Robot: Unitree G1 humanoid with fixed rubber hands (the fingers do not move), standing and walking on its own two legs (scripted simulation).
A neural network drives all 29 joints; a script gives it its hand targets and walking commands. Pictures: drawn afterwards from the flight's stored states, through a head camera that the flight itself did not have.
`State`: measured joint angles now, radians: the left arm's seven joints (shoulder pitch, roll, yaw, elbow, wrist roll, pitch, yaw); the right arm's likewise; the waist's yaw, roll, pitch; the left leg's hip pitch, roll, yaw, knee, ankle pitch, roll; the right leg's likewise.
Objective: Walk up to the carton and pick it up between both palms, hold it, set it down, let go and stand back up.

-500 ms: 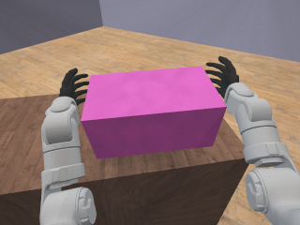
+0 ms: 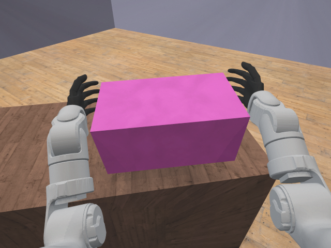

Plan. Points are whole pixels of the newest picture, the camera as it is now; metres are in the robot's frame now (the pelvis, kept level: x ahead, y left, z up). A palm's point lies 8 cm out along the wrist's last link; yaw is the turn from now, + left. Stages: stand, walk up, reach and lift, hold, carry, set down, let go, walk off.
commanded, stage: hold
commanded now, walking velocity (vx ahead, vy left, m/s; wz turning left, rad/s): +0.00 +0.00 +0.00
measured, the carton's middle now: (167, 121) +0.36 +0.00 +0.18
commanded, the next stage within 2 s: none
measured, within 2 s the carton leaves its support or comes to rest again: neither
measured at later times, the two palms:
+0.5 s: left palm (77, 111) +0.35 +0.21 +0.22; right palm (250, 97) +0.37 -0.19 +0.24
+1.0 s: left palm (78, 109) +0.35 +0.20 +0.23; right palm (253, 95) +0.36 -0.19 +0.24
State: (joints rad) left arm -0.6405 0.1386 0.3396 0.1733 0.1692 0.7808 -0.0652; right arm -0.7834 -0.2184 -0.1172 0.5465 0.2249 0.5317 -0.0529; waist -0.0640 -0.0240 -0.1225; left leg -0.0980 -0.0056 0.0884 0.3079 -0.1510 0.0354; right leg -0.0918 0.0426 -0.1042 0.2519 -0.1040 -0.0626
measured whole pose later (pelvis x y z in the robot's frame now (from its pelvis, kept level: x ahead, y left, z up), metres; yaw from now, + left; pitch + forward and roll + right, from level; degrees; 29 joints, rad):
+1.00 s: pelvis +0.00 +0.00 +0.00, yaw +0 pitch -4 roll +0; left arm -0.64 0.13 0.34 0.17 0.18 0.79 -0.06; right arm -0.78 -0.22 -0.12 0.55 0.23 0.53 -0.05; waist -0.07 -0.02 -0.12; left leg -0.09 -0.01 0.09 0.31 -0.15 0.04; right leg -0.08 0.04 -0.10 0.25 -0.10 -0.06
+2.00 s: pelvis +0.00 +0.00 +0.00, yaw +0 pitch -4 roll +0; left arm -0.62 0.13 0.34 0.14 0.19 0.80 -0.07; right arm -0.76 -0.21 -0.11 0.52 0.23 0.52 -0.06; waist -0.07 -0.03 -0.10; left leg -0.08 -0.01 0.08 0.30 -0.16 0.04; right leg -0.07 0.04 -0.10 0.25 -0.11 -0.06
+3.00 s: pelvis +0.00 +0.00 +0.00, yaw +0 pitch -5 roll +0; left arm -0.62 0.13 0.35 0.15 0.19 0.80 -0.08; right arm -0.76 -0.20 -0.12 0.51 0.23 0.53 -0.07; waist -0.07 -0.03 -0.11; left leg -0.07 -0.01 0.08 0.30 -0.15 0.03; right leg -0.07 0.04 -0.11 0.25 -0.11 -0.06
